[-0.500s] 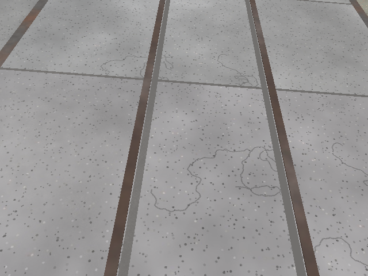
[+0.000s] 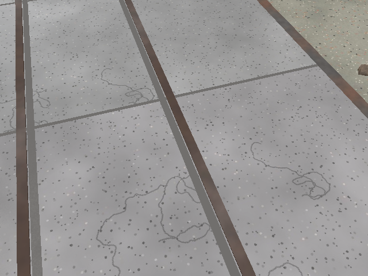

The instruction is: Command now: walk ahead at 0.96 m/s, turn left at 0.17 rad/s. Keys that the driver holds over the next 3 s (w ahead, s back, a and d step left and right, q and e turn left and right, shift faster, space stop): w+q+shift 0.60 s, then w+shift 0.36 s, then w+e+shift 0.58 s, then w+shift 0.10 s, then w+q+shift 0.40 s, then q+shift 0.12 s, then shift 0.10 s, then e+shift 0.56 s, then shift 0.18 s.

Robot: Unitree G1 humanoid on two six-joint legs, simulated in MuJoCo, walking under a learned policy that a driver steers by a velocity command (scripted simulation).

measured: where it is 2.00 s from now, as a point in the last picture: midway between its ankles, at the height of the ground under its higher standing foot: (96, 62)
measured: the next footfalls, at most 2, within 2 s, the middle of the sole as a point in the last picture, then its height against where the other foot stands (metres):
left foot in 0.28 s outside the picture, level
right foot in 0.68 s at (192, 183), level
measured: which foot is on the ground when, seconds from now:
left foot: up 0.00-0.26, down 0.28-0.66, up 0.68-1.00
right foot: down 0.00-0.24, up 0.26-0.66, down 0.68-1.00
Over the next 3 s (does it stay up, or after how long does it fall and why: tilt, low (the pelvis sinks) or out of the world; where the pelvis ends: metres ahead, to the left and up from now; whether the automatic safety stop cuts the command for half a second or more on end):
stays up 2.24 0.72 0.01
